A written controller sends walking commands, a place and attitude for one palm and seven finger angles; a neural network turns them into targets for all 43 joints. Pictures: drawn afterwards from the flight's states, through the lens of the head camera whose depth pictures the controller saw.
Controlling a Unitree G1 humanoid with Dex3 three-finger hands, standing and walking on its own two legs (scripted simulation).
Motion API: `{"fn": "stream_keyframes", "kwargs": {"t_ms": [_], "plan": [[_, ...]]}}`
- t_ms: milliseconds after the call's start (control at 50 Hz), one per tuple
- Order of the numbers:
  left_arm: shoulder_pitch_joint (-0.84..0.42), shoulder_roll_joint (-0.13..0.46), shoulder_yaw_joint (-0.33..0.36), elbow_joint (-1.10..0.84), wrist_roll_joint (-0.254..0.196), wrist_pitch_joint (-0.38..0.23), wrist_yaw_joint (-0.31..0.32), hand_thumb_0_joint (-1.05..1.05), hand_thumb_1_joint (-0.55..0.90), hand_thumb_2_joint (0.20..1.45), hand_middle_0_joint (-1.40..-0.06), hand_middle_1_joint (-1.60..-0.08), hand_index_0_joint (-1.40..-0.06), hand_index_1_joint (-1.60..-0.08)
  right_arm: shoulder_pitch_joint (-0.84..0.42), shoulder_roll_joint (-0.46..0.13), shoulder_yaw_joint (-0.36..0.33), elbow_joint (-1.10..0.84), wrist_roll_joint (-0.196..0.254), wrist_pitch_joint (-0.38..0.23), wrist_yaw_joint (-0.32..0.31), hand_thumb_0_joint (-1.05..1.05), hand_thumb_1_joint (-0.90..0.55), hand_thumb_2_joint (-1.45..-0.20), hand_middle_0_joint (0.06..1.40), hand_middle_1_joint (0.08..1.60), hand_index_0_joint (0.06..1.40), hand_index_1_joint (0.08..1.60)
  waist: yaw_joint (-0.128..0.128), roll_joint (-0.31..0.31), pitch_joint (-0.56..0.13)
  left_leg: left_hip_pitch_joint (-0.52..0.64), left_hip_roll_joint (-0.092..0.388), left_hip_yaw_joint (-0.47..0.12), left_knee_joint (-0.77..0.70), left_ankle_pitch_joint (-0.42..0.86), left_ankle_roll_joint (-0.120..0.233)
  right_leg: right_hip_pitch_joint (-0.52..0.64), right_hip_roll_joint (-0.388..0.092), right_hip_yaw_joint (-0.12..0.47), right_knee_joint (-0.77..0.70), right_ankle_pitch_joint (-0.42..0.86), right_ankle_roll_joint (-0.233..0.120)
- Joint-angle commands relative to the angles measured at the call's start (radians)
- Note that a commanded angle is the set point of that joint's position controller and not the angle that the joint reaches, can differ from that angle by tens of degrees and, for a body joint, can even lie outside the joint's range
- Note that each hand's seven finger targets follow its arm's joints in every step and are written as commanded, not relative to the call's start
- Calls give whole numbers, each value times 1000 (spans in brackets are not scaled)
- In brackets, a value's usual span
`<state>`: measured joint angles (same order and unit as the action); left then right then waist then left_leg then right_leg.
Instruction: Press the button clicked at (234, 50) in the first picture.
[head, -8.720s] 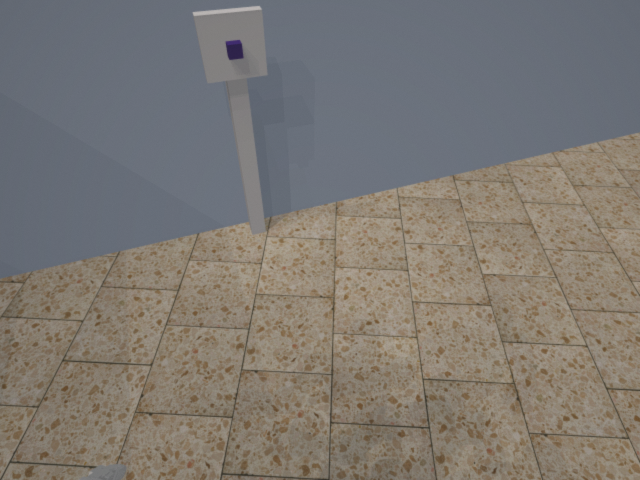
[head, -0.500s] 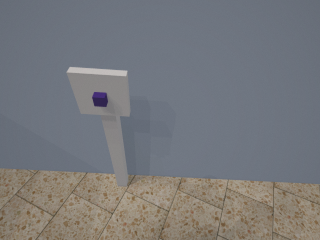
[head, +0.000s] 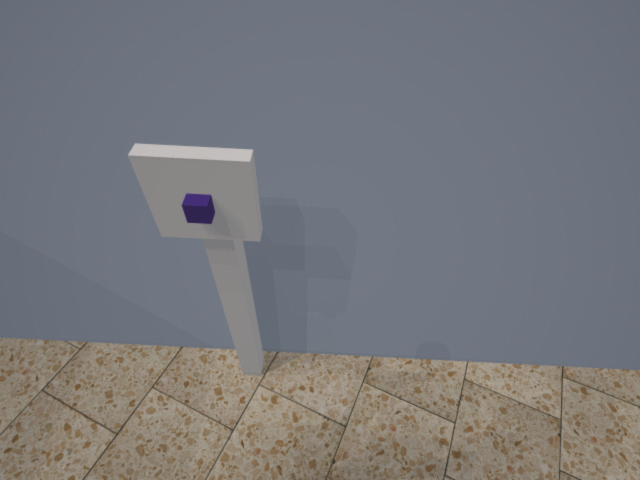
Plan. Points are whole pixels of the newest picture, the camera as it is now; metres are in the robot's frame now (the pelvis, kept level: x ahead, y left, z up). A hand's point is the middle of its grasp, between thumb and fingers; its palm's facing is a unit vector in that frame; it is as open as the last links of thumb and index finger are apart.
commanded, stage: come to a stop and stand still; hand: left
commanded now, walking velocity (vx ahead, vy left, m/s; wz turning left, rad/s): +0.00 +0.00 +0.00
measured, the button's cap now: (199, 207) +0.50 +0.23 +0.03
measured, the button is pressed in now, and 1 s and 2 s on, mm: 0 0 0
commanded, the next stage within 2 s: look again from close up in 0.64 s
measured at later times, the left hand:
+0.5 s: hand out of the picture +0.05 +0.30 -0.16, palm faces +0.03 -0.95 -0.31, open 7.3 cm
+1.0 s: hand out of the picture +0.09 +0.27 -0.15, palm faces -0.03 -0.95 -0.31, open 7.3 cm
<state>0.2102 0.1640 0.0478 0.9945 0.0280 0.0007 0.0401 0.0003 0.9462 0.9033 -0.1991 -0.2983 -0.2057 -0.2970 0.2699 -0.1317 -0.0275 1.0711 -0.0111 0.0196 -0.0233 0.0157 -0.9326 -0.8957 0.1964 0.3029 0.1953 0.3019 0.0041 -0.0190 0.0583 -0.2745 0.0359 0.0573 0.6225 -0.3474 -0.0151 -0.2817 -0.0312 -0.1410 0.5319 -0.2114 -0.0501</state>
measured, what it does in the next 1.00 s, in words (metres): steps on the spot: left foot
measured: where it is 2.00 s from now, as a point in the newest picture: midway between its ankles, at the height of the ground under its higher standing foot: outside the picture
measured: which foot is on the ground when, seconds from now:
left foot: up 0.00-0.00, down 0.02-1.00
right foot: down 0.00-1.00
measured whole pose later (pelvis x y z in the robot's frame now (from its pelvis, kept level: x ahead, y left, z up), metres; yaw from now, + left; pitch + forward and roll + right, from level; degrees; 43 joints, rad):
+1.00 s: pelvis +0.02 +0.04 +0.01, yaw +0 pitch -3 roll +0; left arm 0.17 0.30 -0.02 1.07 0.02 -0.01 0.01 0.01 0.91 0.90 -0.20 -0.30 -0.21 -0.30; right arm 0.13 -0.34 0.00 1.09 -0.01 -0.01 0.01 0.01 -0.91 -0.90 0.20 0.30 0.20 0.30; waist 0.00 0.00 0.03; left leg -0.12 -0.03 0.07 0.38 -0.21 0.05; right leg -0.17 -0.04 -0.04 0.39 -0.17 0.01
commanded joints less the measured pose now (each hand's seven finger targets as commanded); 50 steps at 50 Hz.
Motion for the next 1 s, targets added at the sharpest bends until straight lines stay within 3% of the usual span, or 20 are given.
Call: {"fn": "stream_keyframes", "kwargs": {"t_ms": [0, 20, 40, 60, 80, 100, 120, 140, 160, 200, 240, 260, 300, 340, 380, 480, 640, 800, 980], "plan": [[66, 73, 14, -50, -17, 8, -5, 0, 900, 900, -200, -300, -200, -300, 150, -68, -6, -7, -8, -19, 3, 0, -900, -900, 200, 300, 200, 300, -5, 106, 28, 44, 108, -137, -269, 91, 45, -95, -87, 139, -122, -150, -11], [73, 54, 12, -54, -14, 13, -5, 0, 900, 900, -200, -300, -200, -300, 104, -102, -10, -37, -15, -20, 3, 0, -900, -900, 200, 300, 200, 300, 8, 176, 59, -102, 174, -220, -358, -15, 81, -15, -45, 90, -86, -163, 14], [71, 45, 7, -43, -10, 17, -6, 0, 900, 900, -200, -300, -200, -300, 47, -109, -8, -56, -17, -21, 3, 0, -900, -900, 200, 300, 200, 300, 19, 214, 83, -216, 181, -255, -437, -152, 93, 73, -24, 69, -29, -131, 24], [102, 260, -13, -85, 13, -6, -12, 0, 900, 900, -200, -300, -200, -300, -97, -331, -46, -181, -14, -8, 1, 0, -900, -900, 200, 300, 200, 300, 21, 206, 149, -168, 79, -114, -282, -38, 67, 42, -20, 66, -89, -70, 16], [130, 213, 12, -86, 0, -14, -3, 0, 900, 900, -200, -300, -200, -300, -104, -230, -41, -206, -21, -29, 4, 0, -900, -900, 200, 300, 200, 300, 45, 73, -42, -159, 63, -97, -165, -119, 59, 77, -93, 177, -105, -194, 0], [123, 198, 7, -95, 2, -18, 1, 0, 900, 900, -200, -300, -200, -300, -19, -171, -32, -206, -20, -25, 5, 0, -900, -900, 200, 300, 200, 300, -2, 12, -147, -107, 13, -66, -75, -63, 46, 97, -172, 274, -166, -237, -32], [92, 203, 9, -105, 1, -15, 3, 0, 900, 900, -200, -300, -200, -300, 30, -136, -29, -188, -17, -14, 7, 0, -900, -900, 200, 300, 200, 300, -29, -30, -148, -50, -11, -37, -31, -51, 34, 18, -220, 328, -229, -349, -51], [51, 217, 15, -121, 2, -8, 5, 0, 900, 900, -200, -300, -200, -300, 65, -130, -34, -177, -17, -7, 8, 0, -900, -900, 200, 300, 200, 300, -49, -47, -108, 9, -20, -28, 0, -45, 30, -96, -235, 319, -264, -414, -55], [8, 231, 19, -135, 5, -4, 5, 0, 900, 900, -200, -300, -200, -300, 86, -150, -40, -178, -19, -7, 10, 0, -900, -900, 200, 300, 200, 300, -68, -71, -59, 42, -13, -29, -8, -42, 36, -175, -217, 283, -260, -421, -48], [-4, 216, 20, -139, 4, 2, 1, 0, 900, 900, -200, -300, -200, -300, 109, -181, -47, -181, -18, -20, 9, 0, -900, -900, 200, 300, 200, 300, -70, 7, 12, 10, 31, -100, -132, -71, 55, -214, -140, 198, -169, -361, -20], [50, 173, 8, -127, -1, 7, -7, 0, 900, 900, -200, -300, -200, -300, 49, -252, -55, -208, -18, -34, 5, 0, -900, -900, 200, 300, 200, 300, -28, 217, 53, -146, 154, -297, -398, -254, 93, -99, -17, 70, 18, -177, 25], [78, 180, 5, -113, 3, 4, -11, 0, 900, 900, -200, -300, -200, -300, -4, -286, -58, -220, -15, -38, 2, 0, -900, -900, 200, 300, 200, 300, 5, 246, 41, -173, 170, -318, -427, -270, 105, -42, -13, 72, 43, -125, 26], [88, 189, 6, -85, 1, -4, -16, 0, 900, 900, -200, -300, -200, -300, -31, -289, -53, -219, -11, -46, -2, 0, -900, -900, 200, 300, 200, 300, 17, 115, 19, -152, 149, -278, -397, -174, 104, 32, -23, 96, 0, -52, 21], [76, 209, 6, -78, -1, -13, -19, 0, 900, 900, -200, -300, -200, -300, -28, -304, -51, -206, -8, -56, -1, 0, -900, -900, 200, 300, 200, 300, 12, 80, -4, -90, 130, -246, -384, -86, 92, 51, -33, 115, -44, -12, 17], [54, 241, 9, -76, -1, -17, -19, 0, 900, 900, -200, -300, -200, -300, -34, -325, -53, -192, -6, -62, 1, 0, -900, -900, 200, 300, 200, 300, 5, 82, -10, -44, 125, -242, -393, -34, 77, 49, -39, 125, -58, -1, 14], [22, 274, 6, -58, -2, -14, -18, 0, 900, 900, -200, -300, -200, -300, -67, -368, -54, -160, -6, -56, 6, 0, -900, -900, 200, 300, 200, 300, 2, 47, 18, -34, 127, -246, -431, -74, 54, 52, -47, 141, -78, -3, 16], [-19, 317, -5, -32, -5, -20, -18, 0, 900, 900, -200, -300, -200, -300, -118, -393, -41, -114, -5, -55, 17, 0, -900, -900, 200, 300, 200, 300, -4, 20, -25, 35, 107, -198, -399, 51, 49, 90, -73, 166, -128, 49, 21], [-53, 339, -19, -7, -11, -27, -16, 0, 900, 900, -200, -300, -200, -300, -153, -396, -26, -74, -1, -58, 21, 0, -900, -900, 200, 300, 200, 300, -8, 25, -86, 108, 92, -143, -343, 271, 49, 144, -95, 177, -156, 140, 27], [-80, 344, -27, 17, -12, -36, -15, 0, 900, 900, -200, -300, -200, -300, -180, -384, -13, -35, 0, -52, 22, 0, -900, -900, 200, 300, 200, 300, -11, 9, -70, 120, 85, -122, -341, 238, 46, 153, -109, 208, -204, 163, 22]]}}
